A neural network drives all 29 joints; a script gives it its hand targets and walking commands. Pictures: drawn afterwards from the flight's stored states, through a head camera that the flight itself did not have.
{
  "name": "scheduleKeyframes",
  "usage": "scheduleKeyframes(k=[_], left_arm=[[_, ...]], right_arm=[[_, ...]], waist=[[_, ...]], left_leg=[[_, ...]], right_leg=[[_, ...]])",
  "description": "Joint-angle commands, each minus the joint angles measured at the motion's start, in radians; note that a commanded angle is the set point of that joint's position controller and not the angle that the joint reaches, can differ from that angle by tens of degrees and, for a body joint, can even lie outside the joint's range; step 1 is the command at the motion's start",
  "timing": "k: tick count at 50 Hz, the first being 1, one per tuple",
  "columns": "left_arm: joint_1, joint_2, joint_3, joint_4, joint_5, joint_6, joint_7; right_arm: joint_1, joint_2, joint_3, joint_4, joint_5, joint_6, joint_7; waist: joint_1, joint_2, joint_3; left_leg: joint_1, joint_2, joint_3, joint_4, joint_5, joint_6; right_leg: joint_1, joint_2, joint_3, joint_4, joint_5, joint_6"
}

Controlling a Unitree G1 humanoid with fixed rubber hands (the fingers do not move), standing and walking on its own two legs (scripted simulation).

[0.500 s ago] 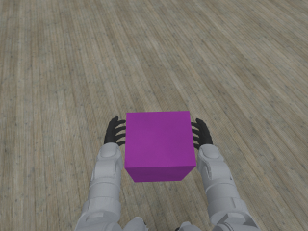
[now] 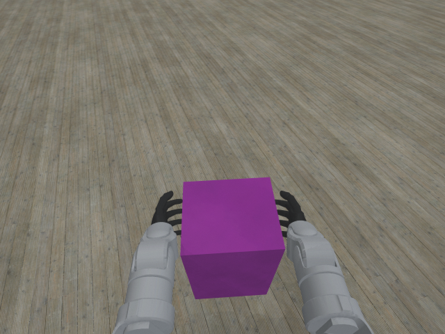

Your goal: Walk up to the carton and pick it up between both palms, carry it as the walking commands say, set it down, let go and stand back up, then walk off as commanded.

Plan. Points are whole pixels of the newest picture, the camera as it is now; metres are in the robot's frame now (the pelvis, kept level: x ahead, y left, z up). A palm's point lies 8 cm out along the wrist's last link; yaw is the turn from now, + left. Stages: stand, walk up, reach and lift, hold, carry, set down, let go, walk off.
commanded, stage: reach and lift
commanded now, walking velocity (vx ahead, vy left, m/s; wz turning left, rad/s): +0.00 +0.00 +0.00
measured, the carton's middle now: (229, 243) +0.32 +0.02 -0.04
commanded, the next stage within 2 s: hold in 1.30 s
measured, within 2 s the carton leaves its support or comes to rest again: neither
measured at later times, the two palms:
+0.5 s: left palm (163, 227) +0.30 +0.14 +0.06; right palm (306, 225) +0.30 -0.12 +0.06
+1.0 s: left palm (166, 223) +0.31 +0.13 +0.06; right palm (308, 226) +0.30 -0.12 +0.06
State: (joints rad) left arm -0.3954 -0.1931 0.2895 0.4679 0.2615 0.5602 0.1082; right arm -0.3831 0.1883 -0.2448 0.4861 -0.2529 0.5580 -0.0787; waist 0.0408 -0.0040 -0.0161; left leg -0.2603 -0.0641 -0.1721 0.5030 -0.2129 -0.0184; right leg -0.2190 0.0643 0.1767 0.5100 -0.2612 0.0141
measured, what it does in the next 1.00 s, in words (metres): stands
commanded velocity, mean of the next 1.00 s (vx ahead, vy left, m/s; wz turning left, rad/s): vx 0.00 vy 0.00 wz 0.00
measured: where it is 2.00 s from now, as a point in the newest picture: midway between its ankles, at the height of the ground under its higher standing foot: outside the picture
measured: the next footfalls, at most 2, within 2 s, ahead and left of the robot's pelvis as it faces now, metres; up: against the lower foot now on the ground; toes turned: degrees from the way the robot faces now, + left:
none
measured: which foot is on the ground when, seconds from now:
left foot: down 0.00-1.00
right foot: down 0.00-1.00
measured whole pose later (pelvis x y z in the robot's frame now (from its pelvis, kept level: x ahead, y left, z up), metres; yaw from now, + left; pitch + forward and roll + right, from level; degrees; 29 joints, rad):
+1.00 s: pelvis +0.00 +0.00 +0.00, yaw +0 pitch -8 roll +0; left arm -0.40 -0.19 0.27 0.41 0.28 0.72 0.09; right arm -0.39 0.19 -0.24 0.42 -0.27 0.73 -0.07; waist -0.01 0.00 0.01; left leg -0.12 -0.05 -0.15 0.46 -0.21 -0.01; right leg -0.07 0.05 0.15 0.46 -0.25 0.01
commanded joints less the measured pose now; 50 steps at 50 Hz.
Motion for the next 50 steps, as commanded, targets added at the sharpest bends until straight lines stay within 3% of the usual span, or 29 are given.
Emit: scheduleKeyframes(k=[1, 18, 27, 35, 50], left_arm=[[-0.506, -1.092, -0.568, 0.032, -0.218, 0.025, -0.256], [-0.61, -1.059, -0.503, 0.017, -0.215, 0.138, -0.264], [-0.632, -1.066, -0.532, 0.004, -0.231, 0.131, -0.265], [-0.589, -1.072, -0.544, -0.02, -0.231, 0.128, -0.259], [-0.543, -1.091, -0.565, -0.053, -0.245, 0.145, -0.262]], right_arm=[[-0.588, 1.043, 0.537, -0.03, 0.199, -0.006, 0.237], [-0.694, 1.044, 0.468, -0.011, 0.212, 0.106, 0.237], [-0.692, 1.039, 0.476, -0.029, 0.22, 0.109, 0.226], [-0.669, 1.041, 0.516, -0.075, 0.243, 0.115, 0.232], [-0.604, 1.026, 0.522, -0.109, 0.238, 0.129, 0.243]], waist=[[-0.003, 0.011, -0.305], [-0.021, 0.007, -0.181], [-0.056, 0.007, -0.221], [-0.041, 0.008, -0.247], [-0.053, 0.012, -0.248]], left_leg=[[0.25, -0.025, 0.094, -0.055, 0.192, -0.006], [0.251, -0.016, 0.093, -0.104, 0.041, 0.006], [0.234, -0.013, 0.089, -0.089, 0.073, 0.003], [0.24, -0.013, 0.082, -0.088, 0.131, 0.003], [0.265, -0.009, 0.075, -0.099, 0.181, -0.003]], right_leg=[[0.02, 0.029, -0.098, -0.099, 0.144, -0.012], [0.077, 0.009, -0.092, -0.144, 0.026, -0.011], [0.116, 0.006, -0.085, -0.131, 0.086, -0.009], [0.134, 0.009, -0.083, -0.122, 0.139, -0.004], [0.138, 0.013, -0.084, -0.125, 0.181, -0.006]])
